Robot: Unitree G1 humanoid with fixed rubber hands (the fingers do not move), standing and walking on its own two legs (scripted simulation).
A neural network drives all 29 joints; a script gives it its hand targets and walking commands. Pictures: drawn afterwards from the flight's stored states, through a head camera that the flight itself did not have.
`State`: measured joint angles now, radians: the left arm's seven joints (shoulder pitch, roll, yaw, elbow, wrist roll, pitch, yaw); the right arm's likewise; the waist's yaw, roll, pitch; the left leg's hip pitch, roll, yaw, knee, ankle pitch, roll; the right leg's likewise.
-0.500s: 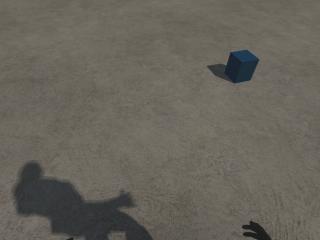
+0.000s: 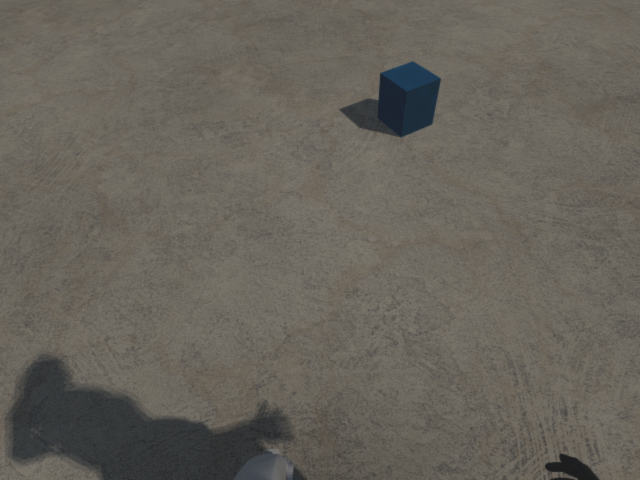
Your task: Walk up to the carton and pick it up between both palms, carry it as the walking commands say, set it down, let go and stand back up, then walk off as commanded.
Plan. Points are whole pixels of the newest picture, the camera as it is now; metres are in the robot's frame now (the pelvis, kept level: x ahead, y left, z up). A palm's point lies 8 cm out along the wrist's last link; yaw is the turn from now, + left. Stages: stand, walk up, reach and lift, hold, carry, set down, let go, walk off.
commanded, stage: walk up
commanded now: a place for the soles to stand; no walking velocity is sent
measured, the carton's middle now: (407, 99) +1.89 -0.36 -0.62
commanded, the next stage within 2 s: none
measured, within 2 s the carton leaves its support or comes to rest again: neither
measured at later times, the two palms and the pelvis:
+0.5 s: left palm (157, 347) +0.33 +0.27 -0.08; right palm (589, 385) +0.27 -0.35 -0.09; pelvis +0.20 -0.02 +0.00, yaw -7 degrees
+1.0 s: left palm (190, 258) +0.51 +0.27 -0.09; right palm (555, 283) +0.42 -0.35 -0.07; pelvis +0.37 -0.02 +0.00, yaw -11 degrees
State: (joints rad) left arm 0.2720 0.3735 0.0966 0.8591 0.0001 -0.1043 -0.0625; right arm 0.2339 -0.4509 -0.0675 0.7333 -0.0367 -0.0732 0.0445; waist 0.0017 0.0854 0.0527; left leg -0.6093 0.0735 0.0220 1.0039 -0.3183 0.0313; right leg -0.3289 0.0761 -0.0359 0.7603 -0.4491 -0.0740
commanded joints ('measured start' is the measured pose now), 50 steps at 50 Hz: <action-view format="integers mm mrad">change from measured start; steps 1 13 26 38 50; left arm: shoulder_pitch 95 -183 109 -82 -120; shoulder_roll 315 255 424 285 274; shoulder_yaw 64 15 86 26 38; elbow -85 -127 -79 -118 -76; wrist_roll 12 3 6 3 -1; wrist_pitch -28 -35 -33 -25 -11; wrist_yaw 42 9 29 35 1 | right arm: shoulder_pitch -196 152 -129 191 70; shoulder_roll -190 -262 -212 -199 -288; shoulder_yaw -50 -87 -56 -88 -92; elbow -85 3 -83 69 20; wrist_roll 18 19 24 26 20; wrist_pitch -39 -74 -45 -80 -60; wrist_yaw -4 -38 -10 -2 -7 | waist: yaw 94 -120 103 -88 -50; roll -251 -47 -222 -125 40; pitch -112 -52 -104 -286 63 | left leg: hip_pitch -158 585 -264 486 309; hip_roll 12 349 7 -52 266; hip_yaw -9 -484 -76 68 -348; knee -193 -692 251 -389 -754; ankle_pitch -21 -176 -144 78 -344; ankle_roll -16 301 19 12 225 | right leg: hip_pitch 342 -572 358 -84 -339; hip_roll -314 -134 -447 -257 -199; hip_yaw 401 177 726 154 36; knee -344 533 -470 52 171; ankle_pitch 491 28 -81 272 89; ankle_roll -106 63 -180 -83 60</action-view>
